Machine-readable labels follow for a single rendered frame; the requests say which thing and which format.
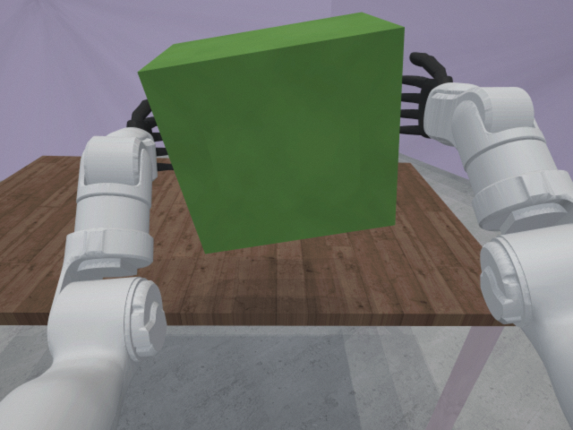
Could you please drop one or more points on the carton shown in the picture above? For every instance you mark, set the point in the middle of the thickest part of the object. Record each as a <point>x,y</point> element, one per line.
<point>284,133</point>

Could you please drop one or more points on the robot left forearm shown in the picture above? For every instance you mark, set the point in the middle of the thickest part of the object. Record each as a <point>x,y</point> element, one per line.
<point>111,236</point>

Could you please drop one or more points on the table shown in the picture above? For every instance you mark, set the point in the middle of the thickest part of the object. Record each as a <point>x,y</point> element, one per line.
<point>423,271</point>

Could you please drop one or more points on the robot right upper arm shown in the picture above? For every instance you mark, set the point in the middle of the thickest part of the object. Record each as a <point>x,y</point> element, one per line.
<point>527,279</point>

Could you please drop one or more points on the robot left upper arm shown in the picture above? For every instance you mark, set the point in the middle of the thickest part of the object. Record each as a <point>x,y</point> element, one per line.
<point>100,332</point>

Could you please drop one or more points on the robot right forearm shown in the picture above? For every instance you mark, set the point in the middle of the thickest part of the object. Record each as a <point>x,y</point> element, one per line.
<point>516,183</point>

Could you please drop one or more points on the left robot hand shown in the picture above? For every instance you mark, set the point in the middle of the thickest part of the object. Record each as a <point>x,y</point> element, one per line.
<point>139,120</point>

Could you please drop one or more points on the right robot hand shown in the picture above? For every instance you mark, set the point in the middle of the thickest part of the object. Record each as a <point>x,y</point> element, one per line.
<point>438,72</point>

